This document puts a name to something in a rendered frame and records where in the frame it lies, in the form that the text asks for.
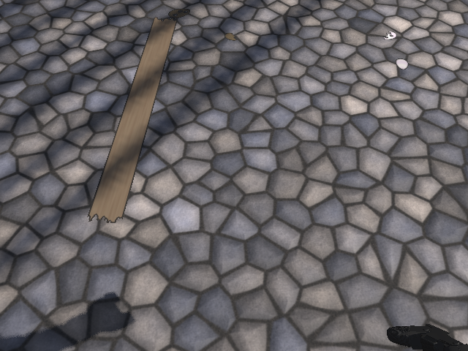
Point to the robot right hand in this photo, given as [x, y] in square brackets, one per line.
[426, 338]

